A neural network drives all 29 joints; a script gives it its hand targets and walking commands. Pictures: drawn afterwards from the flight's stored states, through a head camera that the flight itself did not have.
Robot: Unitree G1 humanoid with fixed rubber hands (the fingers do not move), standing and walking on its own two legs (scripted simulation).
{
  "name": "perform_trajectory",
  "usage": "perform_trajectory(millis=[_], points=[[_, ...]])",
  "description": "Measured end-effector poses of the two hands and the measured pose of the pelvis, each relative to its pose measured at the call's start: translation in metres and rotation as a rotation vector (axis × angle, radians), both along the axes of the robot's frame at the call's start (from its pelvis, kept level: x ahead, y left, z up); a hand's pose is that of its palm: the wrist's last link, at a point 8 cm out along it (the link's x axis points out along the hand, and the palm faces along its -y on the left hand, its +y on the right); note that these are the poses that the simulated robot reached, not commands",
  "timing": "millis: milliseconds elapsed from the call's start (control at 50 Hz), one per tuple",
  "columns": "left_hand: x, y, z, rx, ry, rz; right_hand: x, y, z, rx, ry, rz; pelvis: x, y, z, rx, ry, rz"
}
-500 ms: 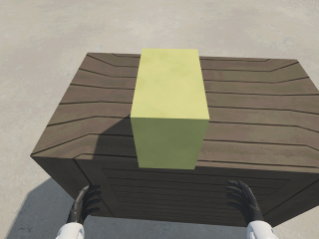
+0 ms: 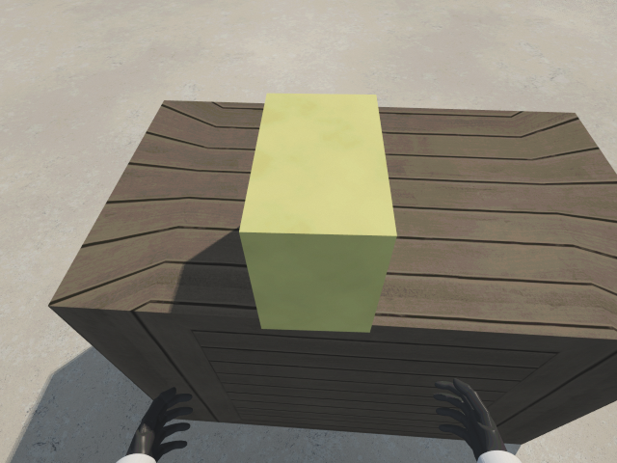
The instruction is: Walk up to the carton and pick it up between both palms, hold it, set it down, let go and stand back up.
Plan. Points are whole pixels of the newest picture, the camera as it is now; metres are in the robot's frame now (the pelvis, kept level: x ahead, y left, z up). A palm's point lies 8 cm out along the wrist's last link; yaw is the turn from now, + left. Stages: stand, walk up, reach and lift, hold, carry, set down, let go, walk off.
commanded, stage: set down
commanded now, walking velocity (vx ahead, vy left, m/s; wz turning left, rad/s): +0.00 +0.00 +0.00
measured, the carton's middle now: (318, 212) +0.44 +0.00 +0.05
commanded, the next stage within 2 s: let go in 0.42 s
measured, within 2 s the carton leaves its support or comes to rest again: neither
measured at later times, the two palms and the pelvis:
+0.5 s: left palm (159, 456) +0.14 +0.21 -0.08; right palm out of the picture +0.13 -0.23 -0.09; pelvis -0.02 -0.01 +0.00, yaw +0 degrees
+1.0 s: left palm out of the picture +0.12 +0.22 -0.09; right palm out of the picture +0.11 -0.23 -0.09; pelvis -0.03 +0.01 +0.00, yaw -1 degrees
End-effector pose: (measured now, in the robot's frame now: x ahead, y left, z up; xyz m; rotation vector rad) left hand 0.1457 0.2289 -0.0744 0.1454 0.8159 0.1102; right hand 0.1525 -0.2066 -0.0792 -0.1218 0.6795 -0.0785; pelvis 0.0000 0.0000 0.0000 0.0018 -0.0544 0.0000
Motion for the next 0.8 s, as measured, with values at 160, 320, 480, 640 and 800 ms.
perform_trajectory(millis=[160,320,480,640,800], points=[[0.003,0.000,-0.001,0.018,0.014,-0.010,-0.006,-0.010,-0.006,-0.020,0.015,0.012,-0.004,-0.005,-0.001,0.003,-0.008,0.002],[0.004,-0.008,-0.001,0.014,0.017,-0.026,-0.014,-0.017,-0.008,-0.028,0.015,0.013,-0.009,-0.008,-0.001,0.006,-0.011,-0.002],[-0.002,-0.016,-0.005,0.005,0.032,-0.041,-0.024,-0.020,-0.009,-0.031,0.023,0.008,-0.016,-0.008,-0.002,0.007,-0.017,-0.007],[-0.011,-0.015,-0.009,0.010,0.048,-0.044,-0.034,-0.021,-0.010,-0.041,0.039,0.002,-0.024,-0.006,-0.002,0.007,-0.024,-0.010],[-0.018,-0.011,-0.013,0.016,0.059,-0.048,-0.039,-0.023,-0.010,-0.053,0.050,-0.005,-0.031,0.000,-0.003,0.006,-0.026,-0.015]])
